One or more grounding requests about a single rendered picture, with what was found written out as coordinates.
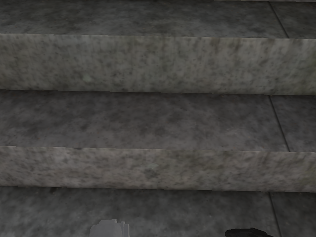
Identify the robot left thigh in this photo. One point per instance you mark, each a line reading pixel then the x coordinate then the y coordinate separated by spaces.
pixel 110 228

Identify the robot right hand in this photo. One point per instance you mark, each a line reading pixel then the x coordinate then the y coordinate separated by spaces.
pixel 246 232

